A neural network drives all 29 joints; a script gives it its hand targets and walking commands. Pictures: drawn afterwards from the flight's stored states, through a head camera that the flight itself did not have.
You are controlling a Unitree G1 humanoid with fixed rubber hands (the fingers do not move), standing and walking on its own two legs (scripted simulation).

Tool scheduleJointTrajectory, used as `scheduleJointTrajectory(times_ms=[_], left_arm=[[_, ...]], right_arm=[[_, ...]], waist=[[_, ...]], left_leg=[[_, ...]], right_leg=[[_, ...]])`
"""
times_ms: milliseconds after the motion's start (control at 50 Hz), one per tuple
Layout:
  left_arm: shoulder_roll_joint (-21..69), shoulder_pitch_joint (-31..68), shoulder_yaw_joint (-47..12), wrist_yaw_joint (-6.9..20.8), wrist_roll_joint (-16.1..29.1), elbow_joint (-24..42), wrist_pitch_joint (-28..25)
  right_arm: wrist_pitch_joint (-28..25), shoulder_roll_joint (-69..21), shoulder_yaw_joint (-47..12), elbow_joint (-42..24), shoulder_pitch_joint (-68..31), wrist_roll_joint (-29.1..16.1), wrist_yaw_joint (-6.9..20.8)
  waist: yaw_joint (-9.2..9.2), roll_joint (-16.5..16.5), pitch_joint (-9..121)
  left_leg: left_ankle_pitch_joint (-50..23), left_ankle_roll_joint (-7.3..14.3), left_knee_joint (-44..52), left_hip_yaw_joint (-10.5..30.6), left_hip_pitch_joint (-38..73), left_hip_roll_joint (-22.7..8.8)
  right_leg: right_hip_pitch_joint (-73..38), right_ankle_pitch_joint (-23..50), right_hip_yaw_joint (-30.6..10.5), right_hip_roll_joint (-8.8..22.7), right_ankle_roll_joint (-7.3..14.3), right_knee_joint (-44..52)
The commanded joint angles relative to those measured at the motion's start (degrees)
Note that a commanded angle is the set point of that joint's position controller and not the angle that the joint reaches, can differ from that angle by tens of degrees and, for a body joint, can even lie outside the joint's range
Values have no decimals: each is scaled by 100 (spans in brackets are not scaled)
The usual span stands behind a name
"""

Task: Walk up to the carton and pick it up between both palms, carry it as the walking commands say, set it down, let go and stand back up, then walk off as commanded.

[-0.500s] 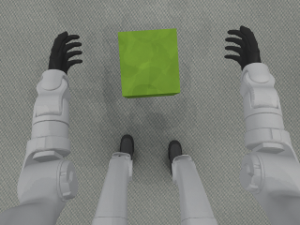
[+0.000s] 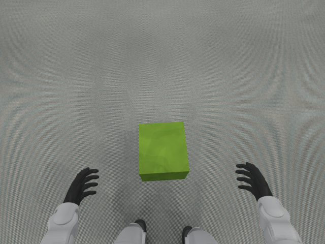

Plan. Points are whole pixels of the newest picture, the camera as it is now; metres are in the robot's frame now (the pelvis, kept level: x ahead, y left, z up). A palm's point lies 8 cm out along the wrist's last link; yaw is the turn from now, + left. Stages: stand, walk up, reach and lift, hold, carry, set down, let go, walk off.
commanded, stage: let go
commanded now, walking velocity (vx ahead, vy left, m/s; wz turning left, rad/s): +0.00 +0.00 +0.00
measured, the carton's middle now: (162, 152) +0.51 +0.01 -0.65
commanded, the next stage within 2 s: stand in 0.58 s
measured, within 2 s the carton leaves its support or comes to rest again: neither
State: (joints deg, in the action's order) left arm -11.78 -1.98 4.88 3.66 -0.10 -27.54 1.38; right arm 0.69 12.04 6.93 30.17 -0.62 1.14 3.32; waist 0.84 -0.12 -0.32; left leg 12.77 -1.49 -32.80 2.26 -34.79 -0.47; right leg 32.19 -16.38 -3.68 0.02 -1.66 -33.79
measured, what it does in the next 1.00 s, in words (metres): stands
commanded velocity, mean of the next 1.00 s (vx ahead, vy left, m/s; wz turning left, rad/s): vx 0.00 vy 0.00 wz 0.00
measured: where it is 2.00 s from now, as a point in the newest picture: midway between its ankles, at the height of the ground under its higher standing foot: outside the picture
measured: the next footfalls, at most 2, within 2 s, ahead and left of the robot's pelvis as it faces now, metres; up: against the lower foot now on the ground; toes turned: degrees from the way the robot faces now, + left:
none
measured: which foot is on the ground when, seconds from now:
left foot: down 0.00-1.00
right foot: down 0.00-1.00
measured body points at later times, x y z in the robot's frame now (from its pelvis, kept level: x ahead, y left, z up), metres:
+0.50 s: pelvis +0.03 -0.01 +0.01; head +0.04 -0.01 +0.46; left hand +0.20 +0.22 -0.06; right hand +0.20 -0.24 -0.06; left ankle +0.02 +0.13 -0.73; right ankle -0.01 -0.14 -0.73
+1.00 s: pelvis +0.04 +0.00 +0.01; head +0.05 +0.01 +0.46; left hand +0.18 +0.30 -0.09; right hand +0.18 -0.29 -0.08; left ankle +0.02 +0.13 -0.73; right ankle -0.01 -0.14 -0.73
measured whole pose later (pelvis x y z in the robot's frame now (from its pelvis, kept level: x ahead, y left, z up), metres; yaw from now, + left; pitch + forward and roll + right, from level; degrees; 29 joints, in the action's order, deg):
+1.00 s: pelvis +0.04 +0.00 +0.01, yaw +0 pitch +0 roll +0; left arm -20.1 -11.1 2.4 -1.1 -2.3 -42.1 1.4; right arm 1.0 19.0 2.4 43.3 9.9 2.5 -1.1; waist -0.1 -1.4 -0.8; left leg 16.8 -1.2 -28.8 2.0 -11.8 -0.7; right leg 7.9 -18.8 -3.6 0.2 -1.5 -26.8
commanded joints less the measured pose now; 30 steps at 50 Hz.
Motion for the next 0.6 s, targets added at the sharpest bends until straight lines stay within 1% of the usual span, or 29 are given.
scheduleJointTrajectory(times_ms=[0, 60, 160, 240, 320, 420, 500, 560, 580], left_arm=[[-563, -299, 43, -14, 31, 842, -176], [-491, -713, -40, 14, 40, 966, -144], [-479, -882, -129, 24, -6, 1007, 90], [-543, -876, -89, 56, -75, 977, 331], [-562, -907, -47, 63, -161, 927, 484], [-592, -989, -53, 62, -178, 925, 581], [-619, -1076, -106, 62, -144, 936, 591], [-574, -1049, -117, -58, -115, 993, 746], [-1394, -898, 69, -329, -180, 221, 481]], right_arm=[[-185, 610, 21, -803, 197, -31, -9], [-156, 567, -39, -937, 635, -14, 17], [80, 480, -160, -975, 1018, 35, 53], [302, 432, -238, -1046, 1044, 41, 93], [463, 440, -248, -1099, 1083, 94, 118], [560, 477, -266, -1146, 1117, 74, 128], [556, 491, -273, -1147, 1202, 25, 104], [409, 553, -269, -1118, 1269, -64, 8], [329, 1241, -144, -244, 1089, 99, -238]], waist=[[15, 28, 1798], [-3, 9, 1258], [-108, -64, 182], [-87, -67, -278], [-99, -40, -377], [-92, -23, -325], [-92, -64, -141], [-66, -91, 112], [-34, -275, 54]], left_leg=[[-1268, -27, 436, -219, 2556, 297], [-1261, -47, 661, -233, 2917, 318], [-725, -24, 1018, -367, 3287, 342], [-514, -9, 1105, -433, 3521, 384], [-649, 32, 1096, -450, 3537, 390], [-1011, 50, 1014, -417, 3532, 403], [-1353, 64, 905, -365, 3538, 425], [-1456, 32, 828, -325, 3466, 449], [-1234, -49, 496, -269, 2745, -100]], right_leg=[[-1003, 973, 437, -334, 43, 729], [-1305, 961, 462, -340, 53, 958], [-1579, 464, 468, -279, 26, 1378], [-1608, 295, 491, -228, 43, 1533], [-1832, 531, 557, -287, 6, 1465], [-2026, 984, 580, -339, -5, 1336], [-2145, 1501, 546, -353, -19, 1214], [-2226, 1813, 525, -339, -15, 1106], [-1978, 1407, 178, 142, -101, 1112]])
